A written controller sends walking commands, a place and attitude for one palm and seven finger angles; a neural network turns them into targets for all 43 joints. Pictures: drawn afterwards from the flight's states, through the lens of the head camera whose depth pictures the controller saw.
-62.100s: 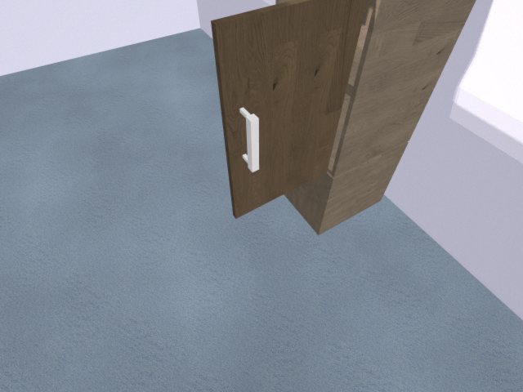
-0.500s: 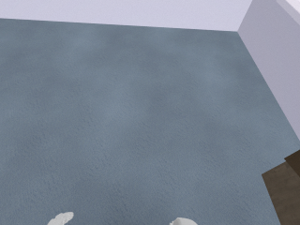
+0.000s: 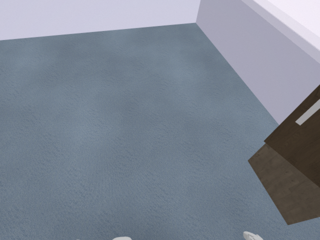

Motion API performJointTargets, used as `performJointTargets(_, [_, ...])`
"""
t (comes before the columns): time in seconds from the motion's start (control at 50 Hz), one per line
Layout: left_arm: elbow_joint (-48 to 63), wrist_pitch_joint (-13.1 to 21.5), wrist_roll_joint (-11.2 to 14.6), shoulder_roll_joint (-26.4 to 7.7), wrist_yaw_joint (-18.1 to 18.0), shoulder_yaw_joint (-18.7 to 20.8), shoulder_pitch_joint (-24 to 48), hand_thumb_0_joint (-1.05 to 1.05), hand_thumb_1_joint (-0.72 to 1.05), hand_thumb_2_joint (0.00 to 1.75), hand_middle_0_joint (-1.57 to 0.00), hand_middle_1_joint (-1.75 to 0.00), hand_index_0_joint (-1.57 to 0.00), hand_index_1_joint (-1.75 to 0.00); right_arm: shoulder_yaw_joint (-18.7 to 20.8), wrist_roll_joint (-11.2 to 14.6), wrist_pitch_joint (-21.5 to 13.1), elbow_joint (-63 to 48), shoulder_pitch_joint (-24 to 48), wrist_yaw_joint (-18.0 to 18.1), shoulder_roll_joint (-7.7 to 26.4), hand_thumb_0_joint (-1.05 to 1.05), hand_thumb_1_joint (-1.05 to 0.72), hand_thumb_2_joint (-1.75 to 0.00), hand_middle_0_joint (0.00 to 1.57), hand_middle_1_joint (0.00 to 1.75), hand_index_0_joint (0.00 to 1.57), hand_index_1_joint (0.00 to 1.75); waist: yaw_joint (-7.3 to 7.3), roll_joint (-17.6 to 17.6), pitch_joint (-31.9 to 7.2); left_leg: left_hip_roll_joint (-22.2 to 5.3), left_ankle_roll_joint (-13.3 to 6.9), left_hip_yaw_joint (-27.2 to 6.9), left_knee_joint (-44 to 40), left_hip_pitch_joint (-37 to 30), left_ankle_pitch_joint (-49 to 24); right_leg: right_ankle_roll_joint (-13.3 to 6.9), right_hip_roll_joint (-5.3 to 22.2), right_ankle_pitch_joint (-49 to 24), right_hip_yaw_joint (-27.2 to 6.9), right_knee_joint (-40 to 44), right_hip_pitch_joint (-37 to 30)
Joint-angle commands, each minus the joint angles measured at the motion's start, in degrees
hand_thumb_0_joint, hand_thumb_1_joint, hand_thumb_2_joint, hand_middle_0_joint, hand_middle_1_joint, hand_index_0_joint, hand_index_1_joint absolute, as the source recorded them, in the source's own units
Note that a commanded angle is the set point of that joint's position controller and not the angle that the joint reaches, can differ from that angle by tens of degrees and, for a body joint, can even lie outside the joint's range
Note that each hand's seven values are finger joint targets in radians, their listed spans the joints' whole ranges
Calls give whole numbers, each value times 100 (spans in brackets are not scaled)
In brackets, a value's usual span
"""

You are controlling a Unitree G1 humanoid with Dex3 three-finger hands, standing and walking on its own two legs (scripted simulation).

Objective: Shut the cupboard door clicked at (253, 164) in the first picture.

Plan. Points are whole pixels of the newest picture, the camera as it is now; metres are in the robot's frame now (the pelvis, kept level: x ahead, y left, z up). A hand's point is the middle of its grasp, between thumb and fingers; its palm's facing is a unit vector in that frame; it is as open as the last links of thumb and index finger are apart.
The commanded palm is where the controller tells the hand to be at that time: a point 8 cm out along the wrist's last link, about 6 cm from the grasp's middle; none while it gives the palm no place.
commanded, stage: turn to face it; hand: left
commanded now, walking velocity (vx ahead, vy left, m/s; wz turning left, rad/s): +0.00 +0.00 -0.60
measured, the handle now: (316, 106) +0.57 -0.51 -0.01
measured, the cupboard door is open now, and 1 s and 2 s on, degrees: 21 21 21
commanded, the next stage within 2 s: take the last steps up to it in 1.20 s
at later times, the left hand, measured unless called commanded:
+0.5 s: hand (114, 222) +0.18 +0.13 -0.15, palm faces -0.32 -0.91 -0.27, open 7.4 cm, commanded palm none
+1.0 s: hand (121, 203) +0.23 +0.13 -0.15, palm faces -0.53 -0.82 -0.20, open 7.4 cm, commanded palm none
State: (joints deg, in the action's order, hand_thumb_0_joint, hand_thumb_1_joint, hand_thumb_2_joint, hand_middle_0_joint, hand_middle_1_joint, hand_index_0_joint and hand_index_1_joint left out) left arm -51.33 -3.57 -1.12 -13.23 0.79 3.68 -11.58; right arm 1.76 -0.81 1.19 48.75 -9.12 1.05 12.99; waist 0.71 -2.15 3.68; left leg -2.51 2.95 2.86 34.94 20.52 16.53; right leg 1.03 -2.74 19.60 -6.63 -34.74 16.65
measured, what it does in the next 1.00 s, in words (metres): steps on the spot, turning right: right foot, then left foot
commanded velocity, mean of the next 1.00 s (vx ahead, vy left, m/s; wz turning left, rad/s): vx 0.00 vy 0.00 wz -0.55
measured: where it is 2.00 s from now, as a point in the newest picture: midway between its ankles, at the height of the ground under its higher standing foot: outside the picture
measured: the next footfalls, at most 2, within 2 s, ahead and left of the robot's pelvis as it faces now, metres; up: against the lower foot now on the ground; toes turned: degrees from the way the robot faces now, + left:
right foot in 0.42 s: -0.01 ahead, -0.15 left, +0.00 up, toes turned -20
left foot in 0.76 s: +0.14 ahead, +0.06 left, +0.00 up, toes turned -24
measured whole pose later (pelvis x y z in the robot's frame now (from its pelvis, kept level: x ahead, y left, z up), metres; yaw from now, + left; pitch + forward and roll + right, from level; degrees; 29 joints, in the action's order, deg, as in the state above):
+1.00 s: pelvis +0.04 +0.00 +0.02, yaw -35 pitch +1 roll -3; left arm -51.9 -5.0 -1.3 -15.8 2.1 5.3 -9.3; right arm 0.3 -2.0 0.5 50.1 -12.7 1.5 11.3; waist 0.5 -1.4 4.3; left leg -6.7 -1.1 9.8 28.8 15.1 14.4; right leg 3.5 0.7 25.7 1.0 -62.1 26.2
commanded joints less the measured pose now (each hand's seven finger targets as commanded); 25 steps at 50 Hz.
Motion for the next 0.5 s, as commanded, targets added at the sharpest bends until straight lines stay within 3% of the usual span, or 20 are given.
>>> performJointTargets(0.0, [673, 79, -2, -706, -28, 210, 181, 0, 90, 90, -20, -30, -20, -30, 327, -103, -138, -240, -914, 134, 1484, 0, -90, -90, 20, 30, 20, 30, -389, 1954, -906, -2561, -1175, -2307, -1737, -1530, -1917, 95, 133, 1736, 237, -2901, 1497])
performJointTargets(0.04, [583, 69, -18, -760, 73, 296, 332, 0, 90, 90, -20, -30, -20, -30, 242, -116, -150, -412, -411, 150, 1179, 0, -90, -90, 20, 30, 20, 30, -181, 1415, -425, -2083, -1134, -1548, -1725, -925, -1819, 172, 378, 1137, 340, -3600, 1509])
performJointTargets(0.08, [522, 24, -11, -609, 151, 274, 272, 0, 90, 90, -20, -30, -20, -30, 210, -107, -153, -452, -182, 155, 1061, 0, -90, -90, 20, 30, 20, 30, -76, 1101, -416, -1776, -1001, -726, -1621, -1073, -1953, 244, 490, 732, 571, -3460, 1491])
performJointTargets(0.18, [617, -25, -12, -451, 188, 223, 562, 0, 90, 90, -20, -30, -20, -30, 284, -91, -140, -187, -623, 130, 1080, 0, -90, -90, 20, 30, 20, 30, -285, 1207, -559, -1832, -1051, -266, -1520, -1528, -2090, 283, 540, 666, 875, -2445, 1330])
performJointTargets(0.28, [647, 32, -11, -398, 180, 156, 636, 0, 90, 90, -20, -30, -20, -30, 369, -98, -99, -44, -650, 54, 1210, 0, -90, -90, 20, 30, 20, 30, -325, 1540, -655, -1918, -987, 183, -1178, -1534, -2422, 183, 395, 651, 1213, -1201, 743])
performJointTargets(0.32, [615, 80, 2, -418, 159, 151, 511, 0, 90, 90, -20, -30, -20, -30, 408, -92, -84, -22, -598, 31, 1273, 0, -90, -90, 20, 30, 20, 30, -237, 1517, -745, -1936, -848, 319, -851, -1424, -2474, 84, 333, 292, 1278, -371, 239])
performJointTargets(0.34, [538, 106, 0, -502, 146, 167, 252, 0, 90, 90, -20, -30, -20, -30, 415, -68, -72, -34, -505, 15, 1296, 0, -90, -90, 20, 30, 20, 30, -76, 1352, -783, -1860, -649, 502, -509, -1151, -2197, 22, 287, -347, 1338, 307, -294])
performJointTargets(0.36, [414, 158, -18, -724, 119, 215, -166, 0, 90, 90, -20, -30, -20, -30, 417, -26, -64, -70, -417, -11, 1223, 0, -90, -90, 20, 30, 20, 30, 146, 844, -928, -1598, -367, 711, 176, -737, -1706, -99, 450, -1046, 1088, 1073, -1043])
performJointTargets(0.38, [334, 247, -73, -1343, 46, 303, -470, 0, 90, 90, -20, -30, -20, -30, 334, 17, -31, -255, -374, -53, 801, 0, -90, -90, 20, 30, 20, 30, 310, -836, -904, -890, 28, 1032, 1350, 638, 426, -574, 1722, -2264, -567, 1606, -1968])
performJointTargets(0.4, [241, 258, -10, -1672, -25, 339, -681, 0, 90, 90, -20, -30, -20, -30, 253, -2, 25, -508, 7, -37, 637, 0, -90, -90, 20, 30, 20, 30, 441, -1381, -667, -337, 162, 551, 2509, 1498, 2200, -1160, 2565, -3872, -1537, 1521, -1617])
performJointTargets(0.42, [275, 238, 15, -1670, -71, 336, -682, 0, 90, 90, -20, -30, -20, -30, 219, -6, 71, -571, 205, 11, 627, 0, -90, -90, 20, 30, 20, 30, 412, -801, -538, -376, 126, -78, 3056, 1754, 1942, -1329, 2462, -3977, -1404, 1432, -1458])
performJointTargets(0.44, [295, 276, -8, -1564, -139, 366, -408, 0, 90, 90, -20, -30, -20, -30, 218, -9, 59, -505, 106, 63, 632, 0, -90, -90, 20, 30, 20, 30, 229, -1607, -650, -386, 177, -243, 3326, 2132, 1786, -1332, 2290, -3911, -1640, 1427, -1662])
performJointTargets(0.46, [351, 277, 19, -1335, -159, 298, -166, 0, 90, 90, -20, -30, -20, -30, 240, -13, 48, -395, 78, 74, 800, 0, -90, -90, 20, 30, 20, 30, 155, -1577, -582, -484, 205, -386, 3412, 2052, 1394, -1271, 2097, -3803, -1287, 1388, -1547])
performJointTargets(0.48, [427, 256, 24, -1156, -166, 258, 119, 0, 90, 90, -20, -30, -20, -30, 241, -12, 33, -286, -16, 47, 829, 0, -90, -90, 20, 30, 20, 30, -6, -1104, -681, -530, 247, -338, 3246, 1758, 998, -1182, 1791, -3853, -805, 1189, -1472])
